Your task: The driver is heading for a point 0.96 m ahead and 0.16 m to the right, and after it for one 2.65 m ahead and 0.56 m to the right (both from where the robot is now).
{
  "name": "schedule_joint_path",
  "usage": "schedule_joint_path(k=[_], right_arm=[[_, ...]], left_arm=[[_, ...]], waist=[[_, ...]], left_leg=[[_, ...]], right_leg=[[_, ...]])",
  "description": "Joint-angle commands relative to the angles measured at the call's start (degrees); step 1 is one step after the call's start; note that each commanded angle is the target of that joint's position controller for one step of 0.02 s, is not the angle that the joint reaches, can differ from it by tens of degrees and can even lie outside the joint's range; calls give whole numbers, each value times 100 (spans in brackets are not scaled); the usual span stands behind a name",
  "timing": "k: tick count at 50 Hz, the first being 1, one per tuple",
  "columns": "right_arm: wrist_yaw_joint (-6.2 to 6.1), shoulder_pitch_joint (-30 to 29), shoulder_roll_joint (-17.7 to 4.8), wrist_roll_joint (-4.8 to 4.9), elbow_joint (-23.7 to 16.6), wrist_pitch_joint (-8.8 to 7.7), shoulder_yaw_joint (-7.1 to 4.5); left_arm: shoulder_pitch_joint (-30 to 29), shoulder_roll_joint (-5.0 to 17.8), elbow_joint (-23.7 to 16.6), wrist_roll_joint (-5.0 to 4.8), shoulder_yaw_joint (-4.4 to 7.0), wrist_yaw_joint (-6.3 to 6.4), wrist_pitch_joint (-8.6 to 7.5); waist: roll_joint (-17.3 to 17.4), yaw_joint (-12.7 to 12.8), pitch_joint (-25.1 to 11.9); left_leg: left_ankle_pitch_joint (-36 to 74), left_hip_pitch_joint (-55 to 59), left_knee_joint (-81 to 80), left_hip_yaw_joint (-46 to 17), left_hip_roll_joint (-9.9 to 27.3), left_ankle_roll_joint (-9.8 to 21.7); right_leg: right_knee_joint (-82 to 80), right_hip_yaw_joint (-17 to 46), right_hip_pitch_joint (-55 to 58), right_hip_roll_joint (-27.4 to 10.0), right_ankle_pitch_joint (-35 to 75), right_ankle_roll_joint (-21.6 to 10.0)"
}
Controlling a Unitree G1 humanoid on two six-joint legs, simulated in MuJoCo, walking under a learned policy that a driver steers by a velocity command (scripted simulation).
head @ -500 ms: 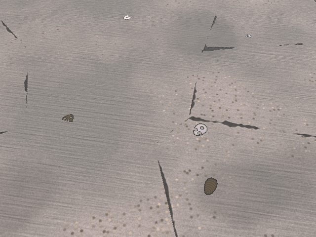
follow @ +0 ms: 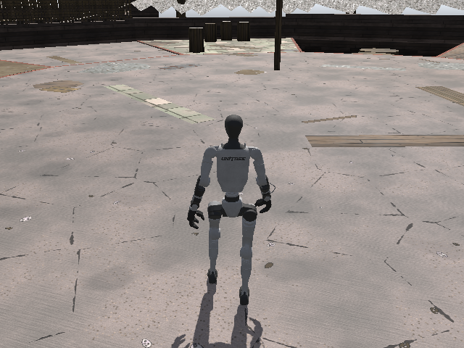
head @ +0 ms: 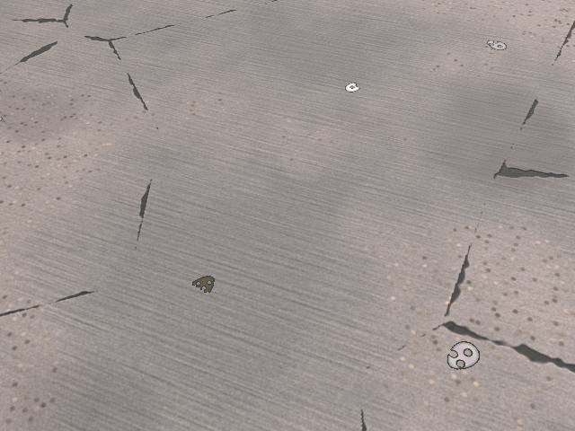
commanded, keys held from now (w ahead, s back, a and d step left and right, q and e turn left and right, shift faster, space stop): w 1.00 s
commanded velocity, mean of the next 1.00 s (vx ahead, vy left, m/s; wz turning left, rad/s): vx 0.50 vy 0.00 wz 0.02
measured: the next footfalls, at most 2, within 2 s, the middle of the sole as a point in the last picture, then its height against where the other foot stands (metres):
left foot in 0.18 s outside the picture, level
right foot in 0.72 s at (356, 407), level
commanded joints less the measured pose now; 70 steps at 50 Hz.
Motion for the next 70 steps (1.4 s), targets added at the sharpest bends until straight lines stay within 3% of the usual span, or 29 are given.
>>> schedule_joint_path(k=[1,6,8,9,10,11,12,15,18,23,30,33,35,36,37,38,39,40,42,46,57,60,62,63,64,65,66,67,70], right_arm=[[14,-688,-175,44,-502,-95,36],[-72,-726,-363,35,-536,-142,-19],[-158,499,-537,-51,-101,-230,-131],[-230,1519,-895,-163,120,-280,-246],[-274,1903,-1539,-188,184,-243,-423],[-251,1713,-1240,83,196,-175,-390],[-237,1191,-948,129,158,-174,-307],[-224,706,-397,132,252,-290,-158],[-223,958,-481,181,451,-404,-188],[-216,1409,-486,199,762,-396,-200],[-260,1995,-561,134,1163,-373,-204],[-312,1902,-650,104,1264,-347,-226],[-323,1713,-731,109,1297,-316,-244],[-321,1689,-647,132,1266,-312,-208],[-286,1906,-224,285,1028,-330,-89],[-273,2216,-248,284,1079,-334,-147],[-291,1803,-559,159,1049,-301,-239],[-254,1428,-456,144,962,-330,-217],[-209,1274,-262,73,945,-262,-196],[-97,1113,-85,10,940,-77,-169],[-94,-1103,-63,83,208,-125,-71],[-128,-989,-214,105,142,-215,-113],[-207,87,-390,82,449,-319,-215],[-287,1048,-690,-26,706,-399,-326],[-365,1747,-1294,-175,682,-423,-473],[-324,1537,-1376,-49,669,-309,-510],[-302,1002,-868,34,556,-256,-396],[-287,603,-453,78,501,-277,-295],[-335,455,-152,98,613,-390,-210]], left_arm=[[64,852,-191,-4,174,8,-80],[171,998,3,43,198,64,0],[119,971,53,19,175,83,46],[27,798,-110,-4,107,85,35],[573,175,-311,-135,-33,55,31],[248,857,-208,53,142,115,80],[-123,839,-313,56,165,88,72],[-244,568,-253,122,103,-1,173],[-347,445,-229,176,91,-87,299],[-1507,395,-568,160,55,-118,318],[-2614,364,-924,113,-28,-96,255],[-2503,448,-944,117,7,-60,199],[-1428,575,-597,145,103,21,128],[-404,796,-255,228,202,86,66],[440,1388,-131,362,360,155,39],[419,1564,-75,194,420,102,120],[-225,1289,-165,35,369,73,159],[-709,886,-241,16,267,58,138],[-982,483,-146,31,149,67,62],[-575,568,147,2,161,72,-95],[420,634,611,37,135,130,-41],[259,773,600,86,183,180,2],[13,836,561,65,211,170,15],[-29,700,486,21,177,149,-2],[202,195,211,-164,65,129,-9],[459,342,193,-134,141,163,41],[208,624,265,-27,232,179,117],[-92,495,247,5,221,124,130],[-210,239,213,138,227,-10,313]], waist=[[-788,10,203],[-800,-113,179],[-544,-656,-466],[-131,-1071,-1143],[1271,-873,-1805],[540,-896,-1529],[245,-660,-702],[208,-222,-89],[105,-125,-65],[-7,-321,305],[48,-604,468],[81,-442,423],[38,64,-132],[-148,438,-724],[-1054,561,-1523],[-1783,338,-1951],[-971,121,-1105],[-617,-6,-435],[-639,-322,68],[-629,-469,97],[-653,58,451],[-731,-111,369],[-613,-619,-123],[-300,-965,-758],[655,-1025,-1661],[1213,-799,-1943],[406,-579,-1122],[28,-495,-442],[248,-184,43]], left_leg=[[431,262,-816,350,-83,-14],[-144,859,-1480,451,-315,313],[-124,2500,-2052,520,-567,569],[-564,3922,-2145,-468,357,863],[-1016,5420,-2637,-3118,2002,1592],[-1092,5006,-3015,-3654,1939,1620],[-853,4310,-3062,-2727,1664,1489],[256,2943,-3546,-1326,919,1045],[793,2792,-3803,-935,791,1114],[879,3006,-4100,-531,652,1125],[1806,3737,-3820,-251,773,1030],[2818,4068,-3359,-187,906,928],[4176,3985,-2055,43,731,757],[3587,3309,-840,238,472,640],[1289,1616,1175,579,-105,405],[-2252,396,2594,159,-958,352],[-1914,-41,2891,-339,-518,433],[-1452,-78,2676,-292,-284,443],[-1030,360,1952,-226,58,381],[-601,418,1503,-11,157,172],[613,8,-1090,366,-24,-31],[77,480,-1461,295,-158,103],[-73,1988,-2040,402,-419,274],[-70,3429,-2138,-7,11,471],[-941,5061,-2414,-2030,1675,840],[-1060,5165,-3067,-3626,2270,1189],[-1511,4415,-3127,-2947,2032,1080],[-1392,3621,-3330,-2153,1743,964],[-330,2667,-3704,-742,1204,636]], right_leg=[[-464,668,-231,-1345,1962,-674],[179,715,349,-1678,3049,-549],[1711,372,157,-1368,3929,-361],[3171,167,-795,-1119,2635,-233],[5239,-226,-2814,-127,-1028,32],[5823,452,-3420,-196,-1736,-44],[5824,575,-3590,-488,-1284,-94],[5017,488,-2904,-881,-664,18],[4795,345,-2869,-900,-342,158],[3729,183,-3578,-1060,606,353],[2301,-74,-3358,-792,986,155],[1950,-154,-2902,-602,448,-99],[1521,-330,-1485,-228,280,-328],[1403,-86,-64,-431,376,-518],[1211,1963,1624,-2000,-333,-984],[373,4202,2102,-2836,-238,-1478],[313,3530,1393,-2589,-493,-1346],[135,2784,568,-2375,-371,-1237],[-241,1834,-414,-1848,251,-871],[-551,1148,-649,-1613,1071,-894],[-315,845,312,-1492,2269,-834],[147,1046,538,-1619,2847,-751],[1304,917,294,-1377,3595,-564],[2550,701,-430,-1035,2908,-444],[4484,245,-2041,-337,521,-204],[5502,385,-3015,58,-1866,-228],[5829,656,-3250,-390,-1506,-290],[5692,651,-3236,-605,-1050,-263],[5288,545,-2855,-888,-537,-117]])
